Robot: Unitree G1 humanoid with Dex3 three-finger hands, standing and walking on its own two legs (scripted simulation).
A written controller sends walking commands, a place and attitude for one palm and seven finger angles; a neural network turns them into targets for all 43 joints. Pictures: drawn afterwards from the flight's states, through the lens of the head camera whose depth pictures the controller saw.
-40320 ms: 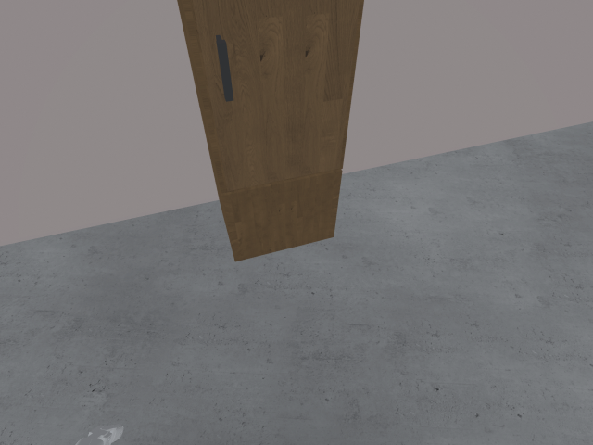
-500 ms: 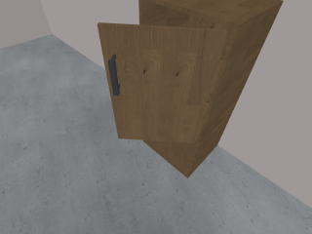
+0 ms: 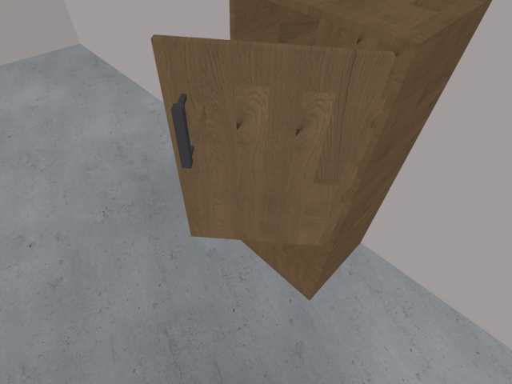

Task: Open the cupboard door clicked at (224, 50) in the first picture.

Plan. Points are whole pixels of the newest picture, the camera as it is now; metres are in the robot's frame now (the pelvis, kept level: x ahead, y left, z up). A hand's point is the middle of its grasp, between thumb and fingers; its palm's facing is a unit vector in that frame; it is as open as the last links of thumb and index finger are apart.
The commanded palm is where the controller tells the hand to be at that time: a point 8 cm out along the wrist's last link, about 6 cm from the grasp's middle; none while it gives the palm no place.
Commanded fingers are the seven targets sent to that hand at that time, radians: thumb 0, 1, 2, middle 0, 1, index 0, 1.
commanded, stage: come to a stop and stand still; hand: left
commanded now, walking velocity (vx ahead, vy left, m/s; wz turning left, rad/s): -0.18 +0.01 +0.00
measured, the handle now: (185, 132) +0.55 +0.18 +0.08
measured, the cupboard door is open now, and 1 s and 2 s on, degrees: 41 41 41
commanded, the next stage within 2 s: look again from close up in 1.64 s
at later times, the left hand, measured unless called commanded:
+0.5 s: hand out of the picture +0.06 +0.18 -0.17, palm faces +0.00 -0.97 -0.26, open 7.3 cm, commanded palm none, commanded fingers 0.00 0.90 0.90 -0.20 -0.30 -0.20 -0.30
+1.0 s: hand out of the picture +0.00 +0.14 -0.17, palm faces +0.03 -0.98 -0.19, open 7.3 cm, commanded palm none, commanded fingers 0.00 0.90 0.90 -0.20 -0.30 -0.20 -0.30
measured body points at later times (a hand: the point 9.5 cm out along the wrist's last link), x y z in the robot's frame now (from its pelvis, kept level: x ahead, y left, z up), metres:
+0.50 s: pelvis +0.01 -0.01 +0.00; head +0.04 -0.02 +0.45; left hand +0.06 +0.23 -0.15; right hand +0.05 -0.24 -0.16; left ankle +0.01 +0.08 -0.73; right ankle +0.04 -0.12 -0.73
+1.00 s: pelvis -0.06 -0.04 +0.00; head -0.08 -0.03 +0.45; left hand +0.00 +0.20 -0.15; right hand -0.12 -0.27 -0.15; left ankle +0.01 +0.08 -0.73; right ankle +0.00 -0.13 -0.71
